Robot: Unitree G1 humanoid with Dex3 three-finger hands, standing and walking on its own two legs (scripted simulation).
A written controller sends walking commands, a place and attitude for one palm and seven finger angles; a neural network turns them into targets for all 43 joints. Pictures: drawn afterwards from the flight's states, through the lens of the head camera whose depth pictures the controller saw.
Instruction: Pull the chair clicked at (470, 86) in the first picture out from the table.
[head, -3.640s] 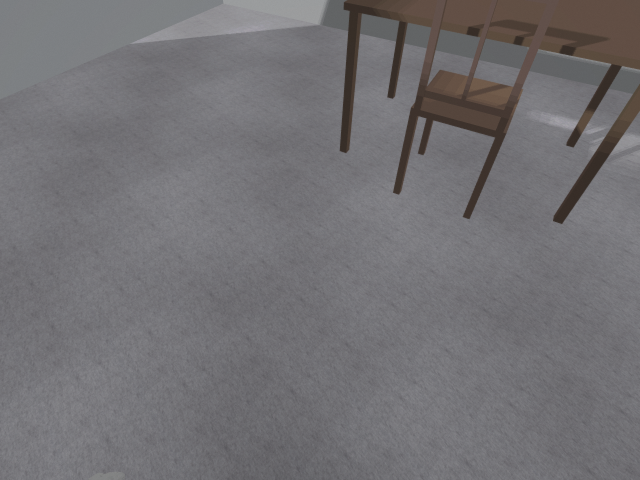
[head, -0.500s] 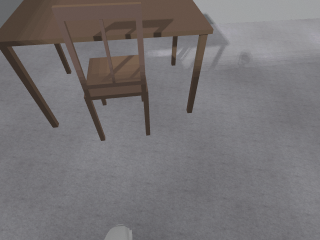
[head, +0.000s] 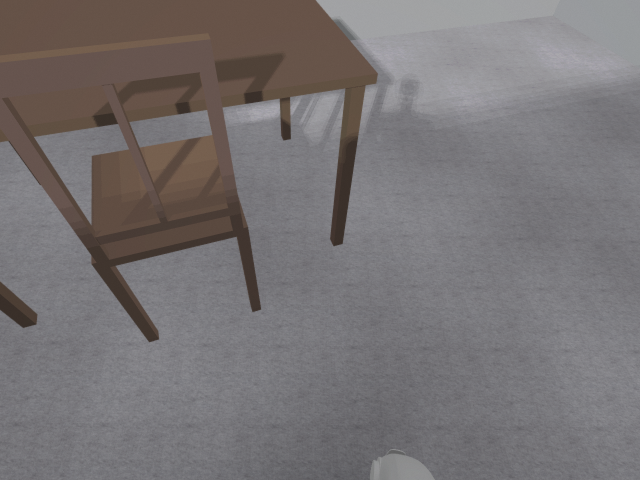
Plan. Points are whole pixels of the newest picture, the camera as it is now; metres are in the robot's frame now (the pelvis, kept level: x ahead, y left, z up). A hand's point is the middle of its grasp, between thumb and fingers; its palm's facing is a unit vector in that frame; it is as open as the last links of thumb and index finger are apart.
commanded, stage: turn to face it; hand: left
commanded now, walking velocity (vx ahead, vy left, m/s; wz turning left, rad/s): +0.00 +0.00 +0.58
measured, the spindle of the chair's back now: (140, 162) +0.66 +0.40 -0.06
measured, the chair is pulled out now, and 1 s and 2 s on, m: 0.00 0.00 0.00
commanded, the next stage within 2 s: take the last steps up to it in 0.78 s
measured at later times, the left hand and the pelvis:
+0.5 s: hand out of the picture +0.13 +0.21 -0.19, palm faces +0.22 -0.96 -0.16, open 7.4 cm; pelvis +0.07 +0.02 -0.01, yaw +11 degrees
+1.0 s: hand out of the picture +0.06 +0.16 -0.15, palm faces +0.39 -0.89 -0.25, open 7.4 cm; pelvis +0.08 -0.03 +0.00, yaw +21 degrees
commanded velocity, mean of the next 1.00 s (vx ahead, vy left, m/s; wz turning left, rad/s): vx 0.04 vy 0.00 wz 0.34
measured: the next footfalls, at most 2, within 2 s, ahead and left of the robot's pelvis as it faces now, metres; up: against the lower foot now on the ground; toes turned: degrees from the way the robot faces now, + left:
right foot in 0.08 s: +0.15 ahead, -0.14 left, +0.00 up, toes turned -8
left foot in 0.38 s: +0.10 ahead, +0.11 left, +0.00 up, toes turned +18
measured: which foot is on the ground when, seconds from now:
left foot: down 0.00-0.10, up 0.12-0.36, down 0.38-0.86, up 0.88-1.00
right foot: up 0.00-0.06, down 0.08-0.38, up 0.40-0.84, down 0.86-1.00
